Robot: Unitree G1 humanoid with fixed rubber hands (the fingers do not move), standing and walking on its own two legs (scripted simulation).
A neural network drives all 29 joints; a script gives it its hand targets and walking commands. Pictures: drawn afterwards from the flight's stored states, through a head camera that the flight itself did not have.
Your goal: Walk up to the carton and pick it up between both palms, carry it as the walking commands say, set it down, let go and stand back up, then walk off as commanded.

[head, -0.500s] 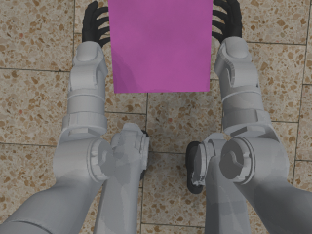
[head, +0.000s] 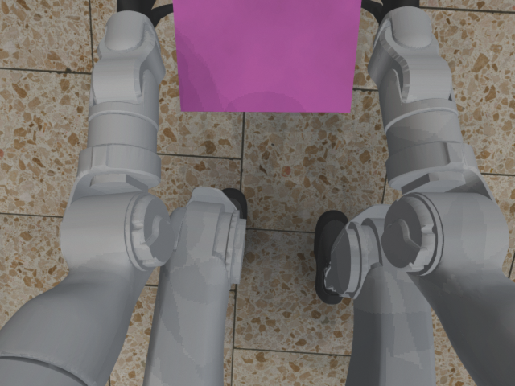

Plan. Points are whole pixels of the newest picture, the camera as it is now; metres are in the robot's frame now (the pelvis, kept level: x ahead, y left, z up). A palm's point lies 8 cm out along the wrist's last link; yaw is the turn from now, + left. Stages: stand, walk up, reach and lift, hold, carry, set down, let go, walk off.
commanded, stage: set down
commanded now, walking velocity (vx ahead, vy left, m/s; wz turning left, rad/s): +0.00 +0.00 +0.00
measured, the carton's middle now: out of the picture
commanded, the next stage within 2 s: none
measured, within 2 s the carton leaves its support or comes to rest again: neither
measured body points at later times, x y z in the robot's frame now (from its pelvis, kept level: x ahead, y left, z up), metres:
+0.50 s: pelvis +0.00 +0.00 -0.03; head +0.36 +0.03 +0.24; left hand +0.53 +0.23 -0.19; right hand +0.56 -0.07 -0.19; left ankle +0.12 +0.12 -0.36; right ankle +0.10 -0.12 -0.36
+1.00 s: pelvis +0.00 +0.00 -0.03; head +0.37 +0.03 +0.22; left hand +0.52 +0.24 -0.21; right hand +0.56 -0.07 -0.21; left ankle +0.12 +0.12 -0.36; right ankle +0.10 -0.12 -0.36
